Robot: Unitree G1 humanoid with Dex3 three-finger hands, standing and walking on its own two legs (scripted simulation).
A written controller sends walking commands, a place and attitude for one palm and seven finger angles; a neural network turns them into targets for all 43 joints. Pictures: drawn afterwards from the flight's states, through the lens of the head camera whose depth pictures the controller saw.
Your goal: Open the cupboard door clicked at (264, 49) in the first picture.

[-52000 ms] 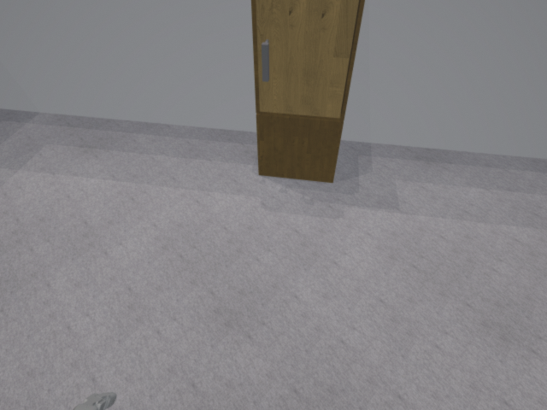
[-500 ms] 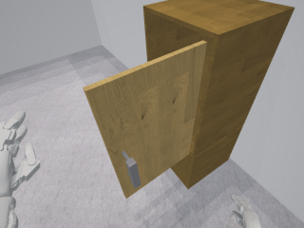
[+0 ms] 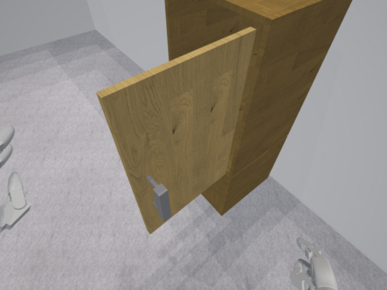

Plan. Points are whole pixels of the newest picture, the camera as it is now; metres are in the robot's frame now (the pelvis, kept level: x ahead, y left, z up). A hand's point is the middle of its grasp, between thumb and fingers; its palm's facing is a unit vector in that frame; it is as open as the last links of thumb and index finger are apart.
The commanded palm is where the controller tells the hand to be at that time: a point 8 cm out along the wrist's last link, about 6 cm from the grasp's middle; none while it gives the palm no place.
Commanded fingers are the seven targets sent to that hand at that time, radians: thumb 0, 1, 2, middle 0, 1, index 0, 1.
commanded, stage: step back with the hand held close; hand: left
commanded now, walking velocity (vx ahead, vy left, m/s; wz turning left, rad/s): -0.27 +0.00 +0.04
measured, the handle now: (158, 198) +0.35 +0.12 -0.09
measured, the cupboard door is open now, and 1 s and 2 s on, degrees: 93 93 93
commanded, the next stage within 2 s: stop stepping back and stand still in 0.72 s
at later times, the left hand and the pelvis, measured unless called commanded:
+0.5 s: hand out of the picture +0.07 +0.30 +0.16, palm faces +0.55 -0.69 -0.47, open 7.4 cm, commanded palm +0.00 +0.33 +0.18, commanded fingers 0.00 0.90 0.90 -0.20 -0.30 -0.20 -0.30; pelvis -0.10 +0.01 -0.02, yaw +8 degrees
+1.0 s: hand out of the picture -0.03 +0.25 +0.16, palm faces +0.35 -0.80 -0.49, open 7.4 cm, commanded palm -0.11 +0.30 +0.18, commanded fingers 0.00 0.90 0.90 -0.20 -0.30 -0.20 -0.30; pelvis -0.26 +0.00 -0.03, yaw -2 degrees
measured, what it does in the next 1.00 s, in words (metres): walks backwards: right foot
